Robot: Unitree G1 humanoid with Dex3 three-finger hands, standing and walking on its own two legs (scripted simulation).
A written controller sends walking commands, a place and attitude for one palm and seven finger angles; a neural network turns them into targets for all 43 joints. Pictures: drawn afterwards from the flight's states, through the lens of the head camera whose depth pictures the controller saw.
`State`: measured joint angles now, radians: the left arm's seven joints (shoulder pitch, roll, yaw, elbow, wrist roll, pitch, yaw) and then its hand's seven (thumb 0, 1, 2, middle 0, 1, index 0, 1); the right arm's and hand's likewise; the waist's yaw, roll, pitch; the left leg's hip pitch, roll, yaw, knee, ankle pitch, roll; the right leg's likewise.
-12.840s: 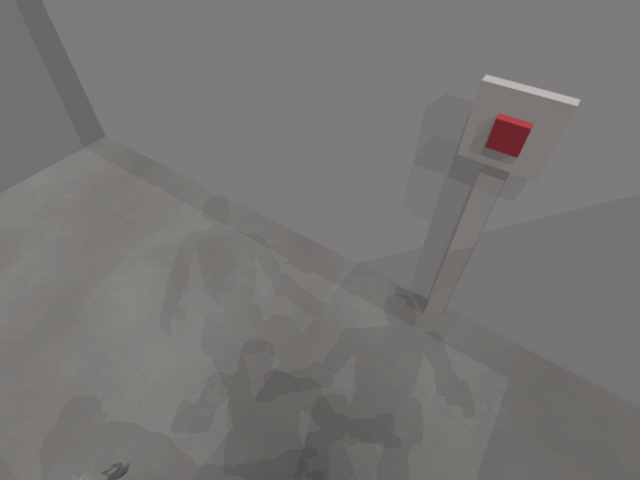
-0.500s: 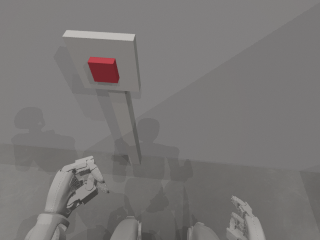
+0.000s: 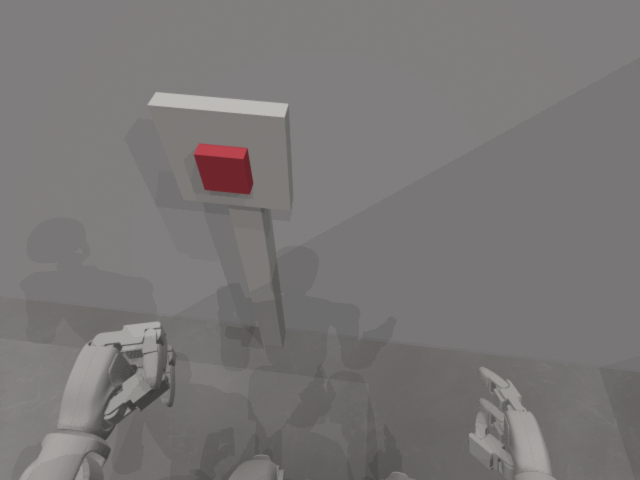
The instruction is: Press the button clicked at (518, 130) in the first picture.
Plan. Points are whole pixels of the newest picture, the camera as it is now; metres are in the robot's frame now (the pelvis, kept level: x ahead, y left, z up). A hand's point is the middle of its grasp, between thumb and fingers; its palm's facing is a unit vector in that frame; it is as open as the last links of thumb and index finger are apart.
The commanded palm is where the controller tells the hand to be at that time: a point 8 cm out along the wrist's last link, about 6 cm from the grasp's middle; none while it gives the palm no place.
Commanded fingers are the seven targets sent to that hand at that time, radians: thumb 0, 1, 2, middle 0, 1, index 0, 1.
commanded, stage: raise the hand and make a fist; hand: left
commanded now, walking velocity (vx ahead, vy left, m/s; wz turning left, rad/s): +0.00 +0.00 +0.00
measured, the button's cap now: (225, 168) +0.51 +0.17 +0.08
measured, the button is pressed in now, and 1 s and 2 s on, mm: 0 0 0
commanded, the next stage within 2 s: aim a knuckle at the button in 0.70 s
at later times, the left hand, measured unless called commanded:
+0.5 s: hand (149, 351) +0.24 +0.20 +0.07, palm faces -0.06 -1.00 -0.04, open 3.1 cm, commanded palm +0.21 +0.26 +0.08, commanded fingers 0.00 0.90 0.90 -1.30 -1.50 -1.30 -1.50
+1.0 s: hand (162, 340) +0.25 +0.19 +0.07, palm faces -0.06 -1.00 -0.04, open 3.1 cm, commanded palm +0.24 +0.24 +0.07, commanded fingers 0.00 0.90 0.90 -1.30 -1.50 -1.30 -1.50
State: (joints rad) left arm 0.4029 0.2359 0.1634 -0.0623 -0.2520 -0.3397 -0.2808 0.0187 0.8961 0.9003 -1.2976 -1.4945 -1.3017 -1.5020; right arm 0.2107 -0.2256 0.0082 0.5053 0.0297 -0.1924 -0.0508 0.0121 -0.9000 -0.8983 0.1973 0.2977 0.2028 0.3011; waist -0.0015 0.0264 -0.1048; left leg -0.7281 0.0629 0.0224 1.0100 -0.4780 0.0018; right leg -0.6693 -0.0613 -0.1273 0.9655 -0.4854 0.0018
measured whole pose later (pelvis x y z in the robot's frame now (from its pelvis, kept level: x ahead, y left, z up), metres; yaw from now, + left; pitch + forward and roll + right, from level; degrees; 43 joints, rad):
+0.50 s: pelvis +0.01 +0.00 +0.01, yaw +0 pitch +10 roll -2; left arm 0.32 0.27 0.25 0.03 -0.31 -0.29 -0.37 0.02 0.90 0.90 -1.30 -1.50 -1.30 -1.50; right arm 0.26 -0.26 0.01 0.55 0.04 -0.20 -0.05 0.01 -0.90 -0.90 0.20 0.30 0.20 0.30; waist -0.02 0.03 -0.09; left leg -0.64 0.06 0.03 0.92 -0.45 0.00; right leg -0.59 -0.05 -0.12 0.88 -0.46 0.00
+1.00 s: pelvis +0.00 +0.00 +0.01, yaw +0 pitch +10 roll -2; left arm 0.17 0.25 0.22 0.13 -0.29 -0.32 -0.36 0.02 0.90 0.90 -1.30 -1.50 -1.31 -1.50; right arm 0.23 -0.26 0.04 0.56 0.04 -0.21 -0.06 0.01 -0.90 -0.90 0.20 0.30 0.20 0.30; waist 0.00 0.04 -0.08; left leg -0.67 0.06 0.02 0.94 -0.44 0.00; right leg -0.62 -0.06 -0.13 0.91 -0.46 0.00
